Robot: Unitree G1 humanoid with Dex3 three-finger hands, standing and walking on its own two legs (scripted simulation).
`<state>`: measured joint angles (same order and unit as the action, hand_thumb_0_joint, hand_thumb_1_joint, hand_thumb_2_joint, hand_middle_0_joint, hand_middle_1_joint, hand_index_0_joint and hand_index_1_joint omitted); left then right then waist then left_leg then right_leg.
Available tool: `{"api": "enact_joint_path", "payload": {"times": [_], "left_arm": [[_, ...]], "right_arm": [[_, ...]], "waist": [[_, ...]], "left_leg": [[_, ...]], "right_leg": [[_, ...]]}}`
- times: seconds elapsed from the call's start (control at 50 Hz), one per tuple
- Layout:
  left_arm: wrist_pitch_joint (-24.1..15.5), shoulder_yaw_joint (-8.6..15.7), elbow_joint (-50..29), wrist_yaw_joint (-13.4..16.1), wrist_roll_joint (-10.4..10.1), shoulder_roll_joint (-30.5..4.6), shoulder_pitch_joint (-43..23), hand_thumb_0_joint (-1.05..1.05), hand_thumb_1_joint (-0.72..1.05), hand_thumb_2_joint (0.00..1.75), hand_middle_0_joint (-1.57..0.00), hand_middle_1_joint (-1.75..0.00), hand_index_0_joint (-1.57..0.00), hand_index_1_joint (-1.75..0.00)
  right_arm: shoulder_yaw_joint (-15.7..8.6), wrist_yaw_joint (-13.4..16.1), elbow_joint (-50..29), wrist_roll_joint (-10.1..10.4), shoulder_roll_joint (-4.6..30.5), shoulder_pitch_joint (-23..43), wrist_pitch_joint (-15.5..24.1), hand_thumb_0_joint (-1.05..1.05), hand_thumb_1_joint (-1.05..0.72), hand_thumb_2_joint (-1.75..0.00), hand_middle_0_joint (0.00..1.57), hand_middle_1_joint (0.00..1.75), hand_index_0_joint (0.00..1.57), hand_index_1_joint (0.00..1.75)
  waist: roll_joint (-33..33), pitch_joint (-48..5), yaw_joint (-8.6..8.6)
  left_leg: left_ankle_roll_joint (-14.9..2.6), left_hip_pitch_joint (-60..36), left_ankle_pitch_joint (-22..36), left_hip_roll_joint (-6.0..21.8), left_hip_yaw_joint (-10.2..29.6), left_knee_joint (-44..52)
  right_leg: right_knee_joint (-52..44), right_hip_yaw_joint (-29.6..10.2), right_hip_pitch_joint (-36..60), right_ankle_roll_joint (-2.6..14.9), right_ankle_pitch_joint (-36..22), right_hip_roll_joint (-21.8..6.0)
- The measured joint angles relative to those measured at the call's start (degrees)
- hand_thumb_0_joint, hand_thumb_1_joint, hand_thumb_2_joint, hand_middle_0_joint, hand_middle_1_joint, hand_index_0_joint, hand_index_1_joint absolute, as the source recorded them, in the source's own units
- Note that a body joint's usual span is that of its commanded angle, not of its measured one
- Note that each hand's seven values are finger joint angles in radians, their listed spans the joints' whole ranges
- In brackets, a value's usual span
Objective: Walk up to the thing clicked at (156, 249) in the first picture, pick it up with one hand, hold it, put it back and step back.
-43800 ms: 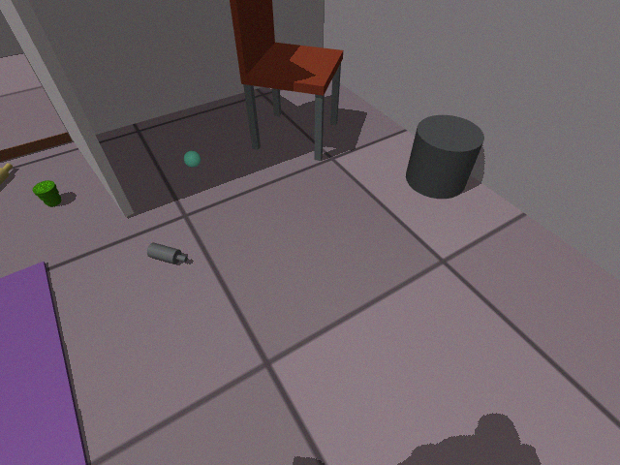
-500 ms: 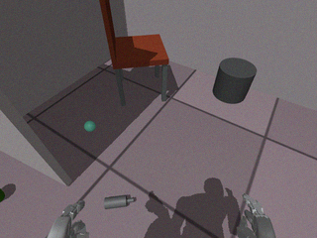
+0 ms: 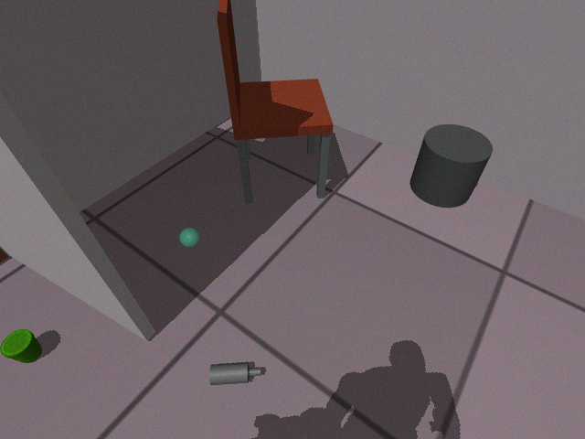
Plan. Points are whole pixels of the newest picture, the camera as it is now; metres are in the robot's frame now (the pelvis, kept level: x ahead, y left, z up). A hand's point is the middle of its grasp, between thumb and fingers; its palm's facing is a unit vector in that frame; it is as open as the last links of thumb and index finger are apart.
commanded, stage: stand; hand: left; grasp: from above
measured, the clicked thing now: (236, 373) +0.46 +0.21 -0.74
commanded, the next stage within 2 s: step back in 2.00 s
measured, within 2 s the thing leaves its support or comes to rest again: neither
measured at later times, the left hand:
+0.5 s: hand out of the picture +0.05 +0.23 -0.15, palm faces +0.03 -0.94 -0.34, open 7.4 cm
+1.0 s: hand out of the picture +0.08 +0.23 -0.14, palm faces +0.03 -0.94 -0.34, open 7.4 cm
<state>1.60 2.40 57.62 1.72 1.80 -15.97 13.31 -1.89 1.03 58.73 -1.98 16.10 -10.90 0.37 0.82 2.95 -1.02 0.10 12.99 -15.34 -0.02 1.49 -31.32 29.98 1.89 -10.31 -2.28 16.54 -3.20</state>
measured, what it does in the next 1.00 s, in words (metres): stands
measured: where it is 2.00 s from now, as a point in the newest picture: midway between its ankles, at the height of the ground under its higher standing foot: outside the picture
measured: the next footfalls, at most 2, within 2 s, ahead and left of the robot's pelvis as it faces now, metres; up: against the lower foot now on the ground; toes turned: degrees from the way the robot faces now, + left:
none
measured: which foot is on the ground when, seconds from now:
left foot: down 0.00-1.00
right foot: down 0.00-1.00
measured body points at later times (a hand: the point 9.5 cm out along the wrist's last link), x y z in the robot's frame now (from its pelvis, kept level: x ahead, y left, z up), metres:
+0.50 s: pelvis +0.00 -0.01 +0.01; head +0.00 -0.02 +0.46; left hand +0.05 +0.28 -0.13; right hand +0.06 -0.30 -0.13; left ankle +0.02 +0.12 -0.73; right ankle +0.00 -0.14 -0.73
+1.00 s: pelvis +0.01 -0.01 +0.01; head +0.01 -0.02 +0.46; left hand +0.08 +0.28 -0.12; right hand +0.08 -0.30 -0.13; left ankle +0.02 +0.12 -0.73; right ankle +0.00 -0.14 -0.73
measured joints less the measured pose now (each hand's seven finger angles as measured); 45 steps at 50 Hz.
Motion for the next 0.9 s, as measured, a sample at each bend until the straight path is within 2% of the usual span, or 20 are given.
{"api": "enact_joint_path", "payload": {"times": [0.3,0.9], "left_arm": [[-1.0,-0.3,7.2,-0.1,-0.2,-0.7,-2.4,0.01,0.90,0.90,-0.20,-0.30,-0.20,-0.30],[-1.3,-0.4,8.6,-0.9,-1.0,-1.6,-7.4,0.01,0.90,0.90,-0.20,-0.30,-0.20,-0.30]], "right_arm": [[0.1,-0.1,4.7,0.6,0.5,1.4,-0.5,0.00,-0.90,-0.90,0.20,0.30,0.20,0.30],[1.6,-0.1,6.6,1.0,2.2,3.8,0.1,0.00,-0.90,-0.90,0.20,0.30,0.20,0.30]], "waist": [[0.4,0.3,0.25],[0.3,0.6,0.85]], "left_leg": [[0.59,-4.6,3.7,0.4,0.5,7.2],[1.23,-6.2,4.9,1.1,0.6,10.8]], "right_leg": [[-7.0,0.6,4.6,0.42,-3.5,0.5],[-10.6,0.9,6.2,0.95,-4.7,1.1]]}}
